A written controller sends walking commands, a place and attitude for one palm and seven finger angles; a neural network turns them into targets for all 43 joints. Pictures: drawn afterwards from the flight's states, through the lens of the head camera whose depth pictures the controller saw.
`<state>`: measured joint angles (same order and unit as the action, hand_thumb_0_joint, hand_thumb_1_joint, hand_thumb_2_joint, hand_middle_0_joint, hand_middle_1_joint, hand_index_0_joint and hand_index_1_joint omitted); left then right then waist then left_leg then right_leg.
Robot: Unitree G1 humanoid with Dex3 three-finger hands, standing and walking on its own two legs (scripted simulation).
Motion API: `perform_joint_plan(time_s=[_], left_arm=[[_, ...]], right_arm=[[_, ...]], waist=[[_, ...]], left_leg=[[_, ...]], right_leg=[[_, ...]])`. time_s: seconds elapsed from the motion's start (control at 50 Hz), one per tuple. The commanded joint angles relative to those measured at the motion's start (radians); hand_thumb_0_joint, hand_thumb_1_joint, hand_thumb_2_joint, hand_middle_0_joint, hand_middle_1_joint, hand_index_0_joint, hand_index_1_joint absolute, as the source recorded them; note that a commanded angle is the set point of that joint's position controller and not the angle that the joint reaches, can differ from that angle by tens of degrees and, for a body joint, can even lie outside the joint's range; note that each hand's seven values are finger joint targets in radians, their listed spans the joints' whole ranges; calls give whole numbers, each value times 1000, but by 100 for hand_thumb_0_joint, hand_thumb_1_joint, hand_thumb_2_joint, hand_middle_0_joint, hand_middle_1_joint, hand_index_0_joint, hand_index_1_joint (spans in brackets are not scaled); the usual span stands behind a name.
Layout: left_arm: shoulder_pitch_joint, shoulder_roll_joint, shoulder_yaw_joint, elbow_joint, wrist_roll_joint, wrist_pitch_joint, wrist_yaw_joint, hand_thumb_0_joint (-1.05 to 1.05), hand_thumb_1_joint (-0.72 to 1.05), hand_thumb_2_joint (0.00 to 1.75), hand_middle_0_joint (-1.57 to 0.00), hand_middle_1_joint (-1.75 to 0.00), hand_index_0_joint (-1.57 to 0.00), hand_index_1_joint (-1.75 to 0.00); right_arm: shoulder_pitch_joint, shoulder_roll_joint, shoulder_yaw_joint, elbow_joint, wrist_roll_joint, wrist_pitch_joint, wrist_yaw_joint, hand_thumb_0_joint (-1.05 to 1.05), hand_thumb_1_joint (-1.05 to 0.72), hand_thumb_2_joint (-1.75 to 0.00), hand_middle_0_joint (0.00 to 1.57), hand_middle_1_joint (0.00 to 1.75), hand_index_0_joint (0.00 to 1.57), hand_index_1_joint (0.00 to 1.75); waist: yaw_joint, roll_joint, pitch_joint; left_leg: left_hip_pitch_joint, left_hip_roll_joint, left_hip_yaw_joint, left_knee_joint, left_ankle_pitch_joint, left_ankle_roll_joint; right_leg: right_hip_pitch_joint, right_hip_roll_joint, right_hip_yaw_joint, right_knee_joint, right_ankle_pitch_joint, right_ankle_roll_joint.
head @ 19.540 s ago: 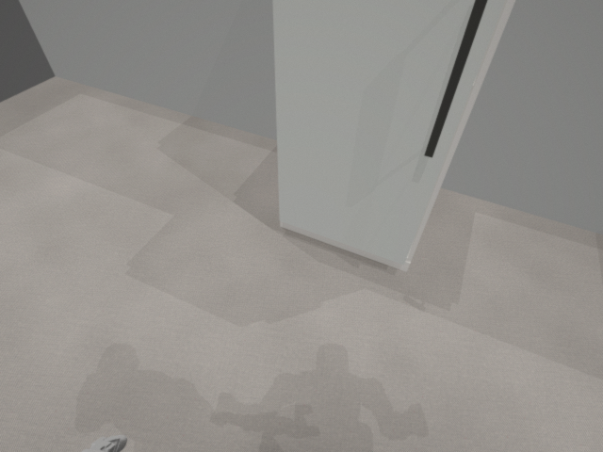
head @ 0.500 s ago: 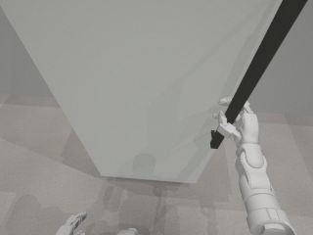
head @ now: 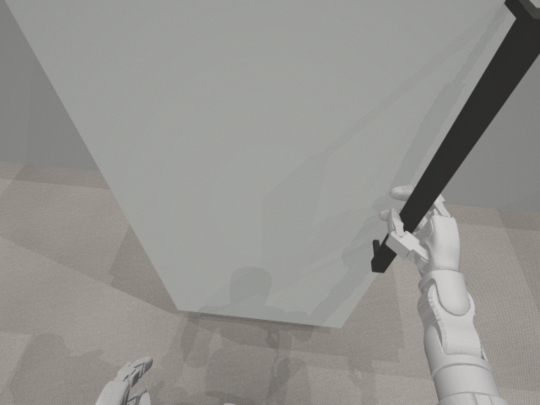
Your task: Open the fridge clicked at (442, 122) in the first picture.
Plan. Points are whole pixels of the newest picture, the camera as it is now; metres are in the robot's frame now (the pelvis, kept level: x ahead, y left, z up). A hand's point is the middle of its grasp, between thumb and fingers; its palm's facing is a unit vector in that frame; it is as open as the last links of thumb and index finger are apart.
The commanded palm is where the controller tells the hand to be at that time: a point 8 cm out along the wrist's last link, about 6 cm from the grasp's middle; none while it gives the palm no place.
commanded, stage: grip the handle and tug to test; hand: right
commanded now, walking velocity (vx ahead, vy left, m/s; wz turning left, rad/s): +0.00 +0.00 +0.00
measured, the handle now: (423, 180) +0.42 -0.16 +0.14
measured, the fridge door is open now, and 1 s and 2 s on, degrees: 0 10 21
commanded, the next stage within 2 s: pull the door a little, standing still in 0.12 s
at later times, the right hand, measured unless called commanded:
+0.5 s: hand (397, 239) +0.35 -0.14 +0.07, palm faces -0.02 +1.00 +0.00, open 6.0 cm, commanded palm +0.30 -0.19 +0.07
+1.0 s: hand (402, 284) +0.28 -0.13 +0.08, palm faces -0.15 +0.99 -0.05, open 5.9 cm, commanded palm +0.26 -0.19 +0.06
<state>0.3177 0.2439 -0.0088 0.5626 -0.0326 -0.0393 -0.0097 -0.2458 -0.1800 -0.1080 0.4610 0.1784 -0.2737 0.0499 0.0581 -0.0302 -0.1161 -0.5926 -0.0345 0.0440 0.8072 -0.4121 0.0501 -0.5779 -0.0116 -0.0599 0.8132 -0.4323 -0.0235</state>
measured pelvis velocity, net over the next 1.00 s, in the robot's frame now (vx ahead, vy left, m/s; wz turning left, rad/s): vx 0.13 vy -0.05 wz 0.01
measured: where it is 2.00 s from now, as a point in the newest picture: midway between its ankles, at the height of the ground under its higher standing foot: outside the picture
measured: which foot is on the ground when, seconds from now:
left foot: down 0.00-1.00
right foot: down 0.00-0.94, up 0.96-1.00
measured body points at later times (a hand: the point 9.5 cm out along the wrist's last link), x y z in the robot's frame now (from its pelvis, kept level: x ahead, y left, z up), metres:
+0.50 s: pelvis +0.04 -0.01 +0.01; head +0.09 +0.00 +0.46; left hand +0.18 +0.22 -0.09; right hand +0.35 -0.19 +0.08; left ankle -0.01 +0.09 -0.70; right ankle -0.02 -0.11 -0.69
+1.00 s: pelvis +0.13 -0.05 +0.05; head +0.19 -0.04 +0.49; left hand +0.27 +0.20 -0.04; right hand +0.28 -0.18 +0.09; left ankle +0.01 +0.07 -0.66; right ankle +0.05 -0.13 -0.63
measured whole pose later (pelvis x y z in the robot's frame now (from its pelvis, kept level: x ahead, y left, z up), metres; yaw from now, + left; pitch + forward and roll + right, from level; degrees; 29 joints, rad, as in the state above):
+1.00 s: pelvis +0.13 -0.05 +0.05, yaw +1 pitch +6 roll +2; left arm 0.32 0.26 0.01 0.47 -0.01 -0.10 0.07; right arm 0.67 -0.18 0.26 -0.30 -0.02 -0.22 0.00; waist -0.02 -0.05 0.02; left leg -0.28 0.05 0.15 0.72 -0.16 0.05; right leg -0.46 0.08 0.04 0.99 -0.37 -0.01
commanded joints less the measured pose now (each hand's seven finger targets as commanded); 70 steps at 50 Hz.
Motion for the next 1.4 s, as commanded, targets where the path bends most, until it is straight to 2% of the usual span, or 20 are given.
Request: perform_joint_plan(time_s=[0.0, 0.2, 0.26, 0.4, 0.54, 0.66, 0.8, 0.82, 0.86, 0.88, 0.94, 0.98, 1.0, 1.02, 1.04, 1.06, 1.08, 1.16, 1.26, 1.38], left_arm=[[-20, 112, 44, -150, 1, -47, -3, 0, 90, 90, -20, -30, -20, -30], [-18, 103, 47, -182, 7, -54, -13, 0, 90, 90, -20, -30, -20, -30], [-16, 112, 45, -146, 11, -46, -1, 0, 90, 90, -20, -30, -20, -30], [-9, 98, 51, -183, 13, -46, -6, 0, 90, 90, -20, -30, -20, -30], [-115, 88, 36, -237, 4, -57, -7, 0, 90, 90, -20, -30, -20, -30], [-53, 74, 42, -306, 16, -42, -20, 0, 90, 90, -20, -30, -20, -30], [-131, 34, 52, -299, 17, -90, -24, 0, 90, 90, -20, -30, -20, -30], [-33, 124, 32, -218, 19, -76, 40, 0, 90, 90, -20, -30, -20, -30], [-33, 106, 41, -251, 20, -99, 73, 0, 90, 90, -20, -30, -20, -30], [-58, 107, 40, -261, 19, -106, 83, 0, 90, 90, -20, -30, -20, -30], [-89, 92, 49, -283, 19, -132, 88, 0, 90, 90, -20, -30, -20, -30], [-54, 91, 47, -261, 43, -152, 82, 0, 90, 90, -20, -30, -20, -30], [-27, 98, 30, -223, 49, -145, 78, 0, 90, 90, -20, -30, -20, -30], [-76, 126, 46, -200, 57, -124, 68, 0, 90, 90, -20, -30, -20, -30], [-82, 152, 60, -172, 63, -108, 46, 0, 90, 90, -20, -30, -20, -30], [-58, 137, 39, -179, 63, -118, 23, 0, 90, 90, -20, -30, -20, -30], [3, 154, 46, -178, 37, -123, 17, 0, 90, 90, -20, -30, -20, -30], [-102, 69, 9, -189, 40, -122, 42, 0, 90, 90, -20, -30, -20, -30], [-167, 31, -1, -177, 52, -151, 56, 0, 90, 90, -20, -30, -20, -30], [-187, 26, 0, -121, 54, -140, 78, 0, 90, 90, -20, -30, -20, -30]], right_arm=[[-49, -82, 13, -355, -3, -101, 54, 0, -90, -90, 45, 140, 45, 140], [172, -53, 36, -545, -1, -65, 39, 0, -90, -90, 45, 140, 45, 140], [-35, -74, 32, -482, -24, -58, 20, 0, -90, -90, 45, 140, 45, 140], [228, -42, 48, -594, -8, -25, 36, 0, -90, -90, 45, 140, 45, 140], [446, -20, 80, -734, -11, -45, 15, 0, -90, -90, 45, 140, 45, 140], [848, -9, 83, -989, -21, 3, -1, 0, -90, -90, 45, 140, 45, 140], [1061, 56, 181, -1217, -43, -76, -46, 0, -90, -90, 45, 140, 45, 140], [739, -202, 25, -1033, -143, -6, -103, 0, -90, -90, 45, 140, 45, 140], [946, -57, 120, -983, -152, 49, -135, 0, -90, -90, 45, 140, 45, 140], [1024, -11, 164, -926, -152, 59, -128, 0, -90, -90, 45, 140, 45, 140], [957, -38, 189, -911, -175, -2, -117, 0, -90, -90, 45, 140, 45, 140], [892, 7, 234, -972, -204, -9, -116, 0, -90, -90, 45, 140, 45, 140], [846, 41, 278, -1009, -198, -2, -112, 0, -90, -90, 45, 140, 45, 140], [818, 37, 312, -1044, -193, -3, -110, 0, -90, -90, 45, 140, 45, 140], [794, 14, 321, -1075, -225, -15, -133, 0, -90, -90, 45, 140, 45, 140], [828, 38, 333, -1042, -235, -13, -157, 0, -90, -90, 45, 140, 45, 140], [801, 88, 366, -902, -229, 20, -171, 0, -90, -90, 45, 140, 45, 140], [922, 60, 315, -917, -250, 55, -182, 0, -90, -90, 45, 140, 45, 140], [826, 44, 303, -940, -208, 67, -174, 0, -90, -90, 45, 140, 45, 140], [768, 60, 267, -831, -204, 76, -189, 0, -90, -90, 45, 140, 45, 140]], waist=[[-54, 31, -337], [-61, 28, -332], [-15, 15, -258], [-66, 10, -398], [-88, 44, -200], [-127, 48, -364], [-95, -37, -60], [-42, 37, -44], [-54, 96, -63], [-96, 137, -54], [-154, 330, 21], [-87, 251, 97], [0, 73, 48], [-18, -274, -33], [-30, -368, -169], [-23, -215, -230], [41, -171, -10], [-40, -13, 49], [-52, -200, 82], [-72, -53, 104]], left_leg=[[281, 21, -43, -60, 643, -35], [297, 28, -29, -50, 773, -41], [216, 20, -27, -53, 661, -36], [329, 45, -29, -28, 900, -42], [252, 21, -1, -83, 491, -16], [472, 54, -22, -18, 1080, -39], [212, 23, 43, -64, 641, -6], [427, 84, -41, -205, 855, -11], [648, 145, -19, -138, 1168, 8], [822, 145, 8, -106, 1331, 29], [955, 343, -168, -88, 1667, 109], [649, 270, -107, 30, 1532, 10], [336, 140, 38, 161, 1156, -88], [-67, 0, 31, 426, 143, -89], [-52, 16, -35, 593, -170, -58], [22, 38, -51, 643, -179, -54], [-56, -13, 28, 594, -233, -46], [-209, 53, 69, 309, -63, -70], [130, 65, 43, 160, 135, -42], [324, 82, -54, -128, 203, -24]], right_leg=[[149, 16, 40, -60, 511, -7], [206, 2, 39, -50, 680, 0], [177, 5, 49, -44, 574, 3], [248, 0, 45, -21, 835, 7], [163, 3, 56, -93, 464, 9], [171, 6, 16, 5, 889, -2], [159, 3, 69, -42, 695, 29], [221, 11, 54, -121, 759, -31], [79, 31, 34, -100, 874, 1], [-65, 68, 17, -7, 850, 42], [-400, 103, 174, 246, -122, 34], [-103, 22, 222, -79, 36, -30], [344, -36, 194, -489, 561, -50], [788, -197, 290, -504, 1428, -53], [849, -273, 327, -345, 1644, -48], [809, -282, 310, -316, 1490, -108], [746, -265, 272, -426, 1320, -138], [720, -247, 346, -367, 1315, -68], [397, -258, 253, -482, 1149, -2], [351, -307, 303, -429, 919, -70]])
